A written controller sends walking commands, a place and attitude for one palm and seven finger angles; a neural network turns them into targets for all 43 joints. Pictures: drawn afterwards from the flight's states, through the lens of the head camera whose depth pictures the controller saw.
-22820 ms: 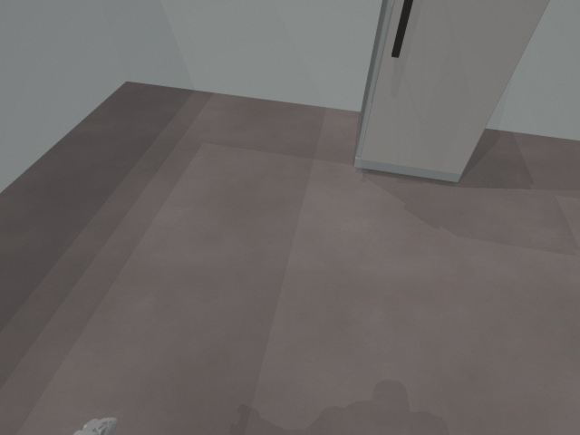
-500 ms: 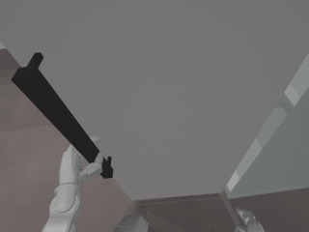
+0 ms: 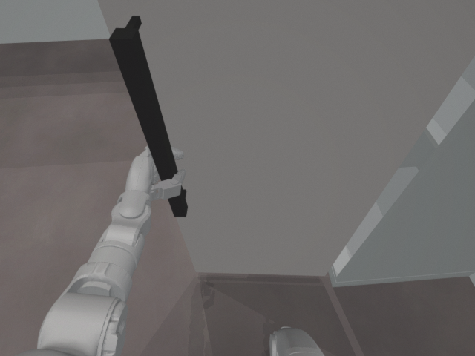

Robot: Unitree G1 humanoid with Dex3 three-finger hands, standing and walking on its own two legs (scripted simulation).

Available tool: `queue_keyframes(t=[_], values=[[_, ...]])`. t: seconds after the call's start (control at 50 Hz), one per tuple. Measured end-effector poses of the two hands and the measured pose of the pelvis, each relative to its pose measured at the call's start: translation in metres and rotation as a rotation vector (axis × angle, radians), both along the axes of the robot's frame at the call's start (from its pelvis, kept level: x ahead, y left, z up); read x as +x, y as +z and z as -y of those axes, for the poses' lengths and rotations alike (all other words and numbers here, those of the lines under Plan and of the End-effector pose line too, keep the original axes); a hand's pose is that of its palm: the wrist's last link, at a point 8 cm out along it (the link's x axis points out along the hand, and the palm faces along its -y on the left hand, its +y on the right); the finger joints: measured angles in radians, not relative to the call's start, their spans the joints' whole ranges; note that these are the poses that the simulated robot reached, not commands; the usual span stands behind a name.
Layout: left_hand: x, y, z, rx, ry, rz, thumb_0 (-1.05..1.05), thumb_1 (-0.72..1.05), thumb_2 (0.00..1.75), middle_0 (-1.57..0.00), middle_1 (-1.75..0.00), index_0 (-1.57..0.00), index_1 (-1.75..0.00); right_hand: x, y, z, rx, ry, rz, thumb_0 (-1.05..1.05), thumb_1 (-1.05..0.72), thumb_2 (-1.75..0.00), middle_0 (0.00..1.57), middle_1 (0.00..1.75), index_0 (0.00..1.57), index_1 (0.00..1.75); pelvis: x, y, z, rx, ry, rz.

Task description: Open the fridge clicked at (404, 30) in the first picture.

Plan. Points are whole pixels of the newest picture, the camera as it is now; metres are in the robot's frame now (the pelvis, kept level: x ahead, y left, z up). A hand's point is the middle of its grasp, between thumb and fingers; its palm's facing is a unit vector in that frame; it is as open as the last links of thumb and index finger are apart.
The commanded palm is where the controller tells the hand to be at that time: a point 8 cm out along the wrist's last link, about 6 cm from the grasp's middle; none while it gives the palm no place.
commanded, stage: stop walking and hold the door back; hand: left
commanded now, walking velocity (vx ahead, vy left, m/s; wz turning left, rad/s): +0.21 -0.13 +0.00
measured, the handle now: (164, 142) +0.46 +0.15 +0.09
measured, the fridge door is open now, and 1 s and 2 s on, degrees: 84 80 79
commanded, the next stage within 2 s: loosen the grip on the handle in 0.94 s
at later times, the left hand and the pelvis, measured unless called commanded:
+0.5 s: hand (177, 160) +0.46 +0.13 +0.04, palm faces +0.17 -0.96 -0.22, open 6.2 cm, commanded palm +0.42 +0.19 +0.02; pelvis +0.05 -0.06 -0.01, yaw -1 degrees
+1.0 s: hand (178, 167) +0.45 +0.13 +0.04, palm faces +0.16 -0.97 -0.19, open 5.9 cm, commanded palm +0.42 +0.17 +0.02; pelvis +0.08 -0.05 -0.01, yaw -4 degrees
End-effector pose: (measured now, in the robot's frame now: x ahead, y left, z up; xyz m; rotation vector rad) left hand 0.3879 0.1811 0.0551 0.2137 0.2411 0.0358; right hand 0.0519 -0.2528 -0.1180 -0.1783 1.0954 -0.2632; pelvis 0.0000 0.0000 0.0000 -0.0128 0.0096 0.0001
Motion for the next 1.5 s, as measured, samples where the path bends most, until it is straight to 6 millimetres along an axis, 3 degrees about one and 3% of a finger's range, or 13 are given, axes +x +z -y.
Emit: queue_keyframes(t=[0.1, 0.2, 0.34, 0.46, 0.6, 0.7, 0.78, 0.94, 1.04, 1.18, 1.32, 1.4, 1.5], values=[[0.012, 0.001, -0.001, -0.001, 0.0, -0.028, -0.01, 0.55, 0.78, -0.31, -1.28, -0.43, -1.4, -0.028, -0.017, -0.017, 0.063, 0.019, -0.174, 0.01, -0.9, -0.9, 0.21, 0.3, 0.2, 0.3, 0.005, -0.002, 0.007, -0.011, -0.001, -0.022], [0.029, 0.001, -0.001, -0.001, 0.022, -0.021, 0.0, 0.53, 0.8, -0.34, -1.26, -0.45, -1.4, -0.023, -0.021, -0.001, 0.051, 0.033, -0.214, 0.02, -0.92, -0.9, 0.21, 0.3, 0.2, 0.3, 0.008, -0.005, 0.025, -0.011, -0.008, -0.025], [0.049, -0.001, 0.001, 0.04, 0.109, 0.059, 0.01, 0.5, 0.81, -0.39, -1.3, -0.45, -1.4, 0.032, -0.041, 0.056, 0.019, 0.049, -0.085, 0.02, -0.91, -0.9, 0.21, 0.3, 0.2, 0.3, 0.022, -0.028, 0.058, -0.017, 0.005, 0.021], [0.047, -0.001, 0.003, 0.017, 0.15, 0.055, 0.02, 0.53, 0.79, -0.34, -1.3, -0.45, -1.39, 0.09, -0.012, 0.085, -0.042, 0.036, 0.077, 0.02, -0.91, -0.9, 0.2, 0.3, 0.2, 0.3, 0.038, -0.014, 0.062, 0.021, -0.022, 0.025], [0.047, -0.005, 0.003, -0.015, 0.123, 0.107, 0.02, 0.56, 0.77, -0.35, -1.33, -0.45, -1.4, 0.138, 0.02, 0.083, -0.118, 0.065, 0.204, 0.01, -0.9, -0.9, 0.2, 0.3, 0.2, 0.3, 0.063, -0.012, 0.055, 0.002, -0.037, 0.026], [0.046, -0.007, 0.004, -0.03, 0.094, 0.13, 0.02, 0.6, 0.77, -0.34, -1.35, -0.45, -1.4, 0.155, 0.032, 0.062, -0.088, 0.057, 0.245, 0.01, -0.9, -0.9, 0.2, 0.3, 0.2, 0.3, 0.073, -0.009, 0.051, 0.033, -0.063, 0.033], [0.042, -0.007, 0.004, -0.019, 0.095, 0.128, 0.01, 0.61, 0.75, -0.35, -1.34, -0.45, -1.4, 0.16, 0.026, 0.043, -0.022, 0.069, 0.267, 0.01, -0.9, -0.9, 0.2, 0.3, 0.2, 0.3, 0.076, -0.01, 0.052, 0.038, -0.068, 0.03], [0.03, -0.006, 0.006, -0.011, 0.134, 0.114, 0.01, 0.6, 0.75, -0.35, -1.3, -0.45, -1.4, 0.144, 0.003, 0.031, 0.036, 0.07, 0.166, 0.01, -0.9, -0.9, 0.21, 0.3, 0.2, 0.3, 0.08, -0.008, 0.055, 0.005, -0.063, 0.021], [0.03, -0.006, 0.006, -0.009, 0.134, 0.107, 0.0, 0.61, 0.74, -0.35, -1.29, -0.45, -1.4, 0.129, 0.003, 0.044, -0.004, 0.038, 0.131, 0.01, -0.9, -0.9, 0.21, 0.3, 0.2, 0.3, 0.076, -0.007, 0.053, 0.015, -0.069, 0.022], [0.038, -0.009, 0.001, -0.088, 0.139, 0.054, -0.03, 0.51, 0.7, -0.35, -1.28, -0.45, -1.4, 0.102, 0.02, 0.074, -0.057, 0.043, 0.203, 0.01, -0.9, -0.9, 0.21, 0.3, 0.2, 0.3, 0.056, -0.012, 0.059, 0.028, -0.064, -0.042], [0.019, -0.011, 0.006, -0.027, 0.142, 0.125, -0.01, 0.08, 0.5, -0.31, -1.27, -0.45, -1.39, 0.054, 0.011, 0.092, -0.086, 0.005, 0.174, 0.01, -0.9, -0.9, 0.2, 0.3, 0.2, 0.3, 0.033, -0.023, 0.058, 0.023, -0.063, -0.057], [0.014, -0.012, 0.004, -0.013, 0.135, 0.142, -0.01, -0.21, 0.37, -0.33, -1.29, -0.43, -1.36, 0.029, 0.001, 0.086, -0.077, -0.008, 0.123, 0.01, -0.9, -0.9, 0.2, 0.3, 0.2, 0.3, 0.022, -0.026, 0.057, 0.022, -0.07, -0.058], [0.02, -0.012, -0.001, -0.003, 0.122, 0.148, -0.01, -0.41, 0.27, -0.34, -1.27, -0.39, -1.31, 0.011, -0.008, 0.071, -0.052, -0.027, 0.101, 0.02, -0.9, -0.9, 0.2, 0.3, 0.2, 0.3, 0.016, -0.029, 0.053, 0.021, -0.104, -0.072]])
